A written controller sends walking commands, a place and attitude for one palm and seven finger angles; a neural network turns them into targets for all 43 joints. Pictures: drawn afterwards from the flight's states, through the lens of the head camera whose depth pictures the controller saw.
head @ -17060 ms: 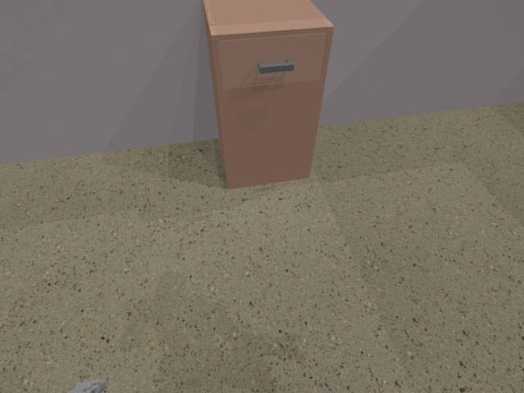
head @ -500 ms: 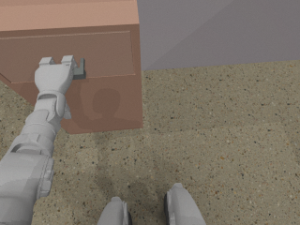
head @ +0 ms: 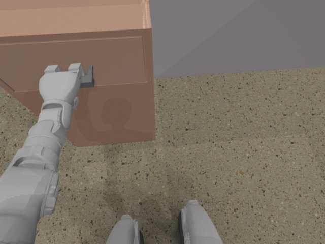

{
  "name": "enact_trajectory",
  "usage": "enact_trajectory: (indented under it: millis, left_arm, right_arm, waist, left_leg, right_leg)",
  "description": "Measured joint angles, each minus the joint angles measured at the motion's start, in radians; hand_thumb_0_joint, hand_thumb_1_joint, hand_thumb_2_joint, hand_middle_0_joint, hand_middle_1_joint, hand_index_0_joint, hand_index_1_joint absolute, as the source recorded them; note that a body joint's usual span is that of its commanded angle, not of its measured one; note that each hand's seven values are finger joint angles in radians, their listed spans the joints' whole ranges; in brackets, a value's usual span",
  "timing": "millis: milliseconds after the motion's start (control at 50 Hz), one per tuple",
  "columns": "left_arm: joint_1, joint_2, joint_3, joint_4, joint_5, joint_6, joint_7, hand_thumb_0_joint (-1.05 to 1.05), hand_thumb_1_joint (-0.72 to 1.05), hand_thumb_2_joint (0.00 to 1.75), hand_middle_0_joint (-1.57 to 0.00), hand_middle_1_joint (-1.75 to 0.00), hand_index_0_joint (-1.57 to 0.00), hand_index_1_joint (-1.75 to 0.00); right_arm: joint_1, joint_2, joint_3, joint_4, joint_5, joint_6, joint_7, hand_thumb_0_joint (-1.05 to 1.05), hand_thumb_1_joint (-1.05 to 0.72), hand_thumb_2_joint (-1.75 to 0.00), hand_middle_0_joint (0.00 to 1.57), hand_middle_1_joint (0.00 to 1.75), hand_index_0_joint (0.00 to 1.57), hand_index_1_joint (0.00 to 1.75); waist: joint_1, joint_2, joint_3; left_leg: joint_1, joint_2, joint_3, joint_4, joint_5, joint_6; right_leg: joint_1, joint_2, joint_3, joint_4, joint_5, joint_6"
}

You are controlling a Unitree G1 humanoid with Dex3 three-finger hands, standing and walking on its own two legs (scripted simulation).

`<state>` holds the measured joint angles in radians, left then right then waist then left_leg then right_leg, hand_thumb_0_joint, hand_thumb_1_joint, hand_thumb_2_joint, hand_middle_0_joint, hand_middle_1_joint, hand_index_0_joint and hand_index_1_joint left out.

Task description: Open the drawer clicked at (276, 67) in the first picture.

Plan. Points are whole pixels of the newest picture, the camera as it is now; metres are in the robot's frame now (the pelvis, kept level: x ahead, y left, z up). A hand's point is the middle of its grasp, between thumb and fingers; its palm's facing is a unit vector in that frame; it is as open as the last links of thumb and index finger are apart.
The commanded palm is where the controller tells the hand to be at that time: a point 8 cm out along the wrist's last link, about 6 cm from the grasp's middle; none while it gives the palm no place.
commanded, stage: close the thumb around the handle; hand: left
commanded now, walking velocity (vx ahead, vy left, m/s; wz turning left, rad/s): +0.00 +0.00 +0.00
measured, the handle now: (69, 76) +0.55 +0.21 +0.00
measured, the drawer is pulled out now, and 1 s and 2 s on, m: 0.00 0.06 0.18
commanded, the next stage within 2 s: pull the drawer open in 0.22 s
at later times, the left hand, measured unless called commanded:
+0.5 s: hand (71, 98) +0.49 +0.21 -0.02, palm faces -0.07 -0.02 -1.00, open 5.8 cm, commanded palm +0.46 +0.21 +0.03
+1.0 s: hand (69, 119) +0.43 +0.21 -0.02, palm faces -0.04 -0.04 -1.00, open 5.8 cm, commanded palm +0.39 +0.21 +0.03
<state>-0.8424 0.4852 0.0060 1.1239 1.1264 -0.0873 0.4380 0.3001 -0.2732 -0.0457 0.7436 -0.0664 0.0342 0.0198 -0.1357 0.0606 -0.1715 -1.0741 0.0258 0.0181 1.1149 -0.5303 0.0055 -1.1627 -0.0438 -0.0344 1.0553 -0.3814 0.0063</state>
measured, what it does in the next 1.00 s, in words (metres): stands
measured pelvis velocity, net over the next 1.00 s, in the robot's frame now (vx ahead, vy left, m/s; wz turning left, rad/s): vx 0.03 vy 0.00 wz -0.02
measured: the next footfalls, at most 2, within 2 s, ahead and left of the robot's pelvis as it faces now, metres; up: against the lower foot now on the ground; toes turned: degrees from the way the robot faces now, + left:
none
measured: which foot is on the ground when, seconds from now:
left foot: down 0.00-1.00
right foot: down 0.00-1.00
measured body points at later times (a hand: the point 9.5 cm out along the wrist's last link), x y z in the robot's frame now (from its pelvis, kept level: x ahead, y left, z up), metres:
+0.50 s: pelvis +0.00 +0.00 +0.00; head +0.15 -0.01 +0.43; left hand +0.49 +0.21 +0.03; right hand +0.01 -0.27 -0.13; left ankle -0.02 +0.12 -0.65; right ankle +0.05 -0.13 -0.65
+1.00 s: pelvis +0.03 +0.00 +0.03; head +0.15 -0.01 +0.46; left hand +0.43 +0.21 +0.03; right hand +0.11 -0.26 -0.12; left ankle -0.02 +0.12 -0.65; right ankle +0.05 -0.13 -0.65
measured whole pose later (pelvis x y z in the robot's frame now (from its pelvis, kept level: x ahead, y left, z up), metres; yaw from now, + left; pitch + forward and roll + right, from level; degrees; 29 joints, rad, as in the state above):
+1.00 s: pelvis +0.03 +0.00 +0.03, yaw -1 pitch +24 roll +0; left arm -0.42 0.33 -0.03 0.77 1.12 -0.03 0.52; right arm 0.22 -0.25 -0.07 0.71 -0.05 0.09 0.02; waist -0.05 0.05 -0.17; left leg -0.85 0.03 0.04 0.97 -0.53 0.01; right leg -0.96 -0.03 -0.01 0.94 -0.39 0.02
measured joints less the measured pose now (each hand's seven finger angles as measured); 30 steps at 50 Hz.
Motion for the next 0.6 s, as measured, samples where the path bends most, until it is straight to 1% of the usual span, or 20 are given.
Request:
enact_trajectory:
  millis: [100,140,260,420,500,600]
  left_arm:
    - [0.001,-0.011,-0.005,-0.006,0.007,0.001,0.021,0.00,0.63,0.78,-0.38,-1.32,-0.40,-1.32]
    - [0.004,-0.017,-0.006,-0.006,0.008,0.009,0.027,0.00,0.69,0.80,-0.38,-1.33,-0.40,-1.33]
    - [-0.003,-0.020,-0.013,0.009,0.007,0.025,0.037,0.00,0.68,0.80,-0.36,-1.34,-0.39,-1.34]
    - [0.006,-0.013,-0.006,0.000,0.000,0.028,0.012,0.00,0.69,0.78,-0.36,-1.34,-0.38,-1.34]
    - [0.046,-0.016,0.007,-0.039,-0.011,0.020,0.010,0.00,0.70,0.77,-0.34,-1.34,-0.38,-1.35]
    - [0.108,-0.039,0.015,-0.091,-0.014,0.013,0.028,0.01,0.71,0.77,-0.32,-1.35,-0.37,-1.35]
  right_arm:
    - [0.001,0.000,-0.007,0.006,-0.004,0.001,0.004,0.01,-0.91,-0.90,0.20,0.30,0.20,0.30]
    - [-0.001,0.001,-0.008,0.008,-0.004,0.004,0.007,0.01,-0.91,-0.90,0.20,0.30,0.20,0.30]
    - [-0.008,0.003,0.000,0.010,-0.002,0.009,0.007,0.01,-0.91,-0.90,0.20,0.30,0.20,0.30]
    - [-0.006,0.006,0.001,0.001,-0.001,0.009,0.004,0.01,-0.91,-0.90,0.20,0.30,0.20,0.30]
    - [-0.001,0.005,-0.003,-0.004,0.002,0.013,0.007,0.01,-0.91,-0.90,0.20,0.30,0.20,0.30]
    - [0.003,0.005,-0.010,0.000,0.005,0.021,0.009,0.01,-0.91,-0.90,0.20,0.30,0.20,0.30]
  waist:
    - [0.002,0.001,-0.004]
    - [0.002,0.002,-0.004]
    - [-0.002,0.001,0.002]
    - [-0.006,0.000,0.002]
    - [0.000,-0.001,0.003]
    - [0.019,-0.001,0.001]
  left_leg:
    - [-0.008,-0.001,-0.004,0.010,-0.005,0.000]
    - [-0.006,-0.001,-0.004,0.010,-0.005,0.000]
    - [0.003,-0.002,-0.004,0.001,-0.001,0.001]
    - [0.012,0.000,0.002,-0.009,0.003,0.002]
    - [0.029,0.004,0.011,-0.019,0.000,0.003]
    - [0.058,0.007,0.022,-0.036,-0.005,0.005]
  right_leg:
    - [-0.005,-0.002,-0.004,0.007,-0.005,0.000]
    - [-0.002,-0.001,-0.004,0.006,-0.005,0.001]
    - [0.007,-0.001,-0.003,-0.003,-0.001,0.002]
    - [0.013,0.002,0.002,-0.011,0.005,0.002]
    - [0.024,0.007,0.011,-0.020,0.006,0.003]
    - [0.046,0.011,0.021,-0.031,0.002,0.006]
